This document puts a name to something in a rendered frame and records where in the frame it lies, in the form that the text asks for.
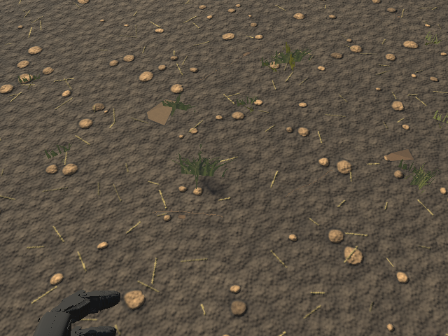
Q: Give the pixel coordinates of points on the robot left hand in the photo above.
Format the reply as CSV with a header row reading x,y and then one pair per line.
x,y
58,321

